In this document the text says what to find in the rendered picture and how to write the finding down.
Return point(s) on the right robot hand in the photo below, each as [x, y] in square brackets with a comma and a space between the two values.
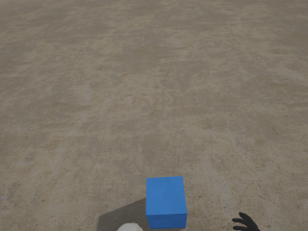
[247, 221]

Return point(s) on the carton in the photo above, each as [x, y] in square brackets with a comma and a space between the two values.
[166, 206]

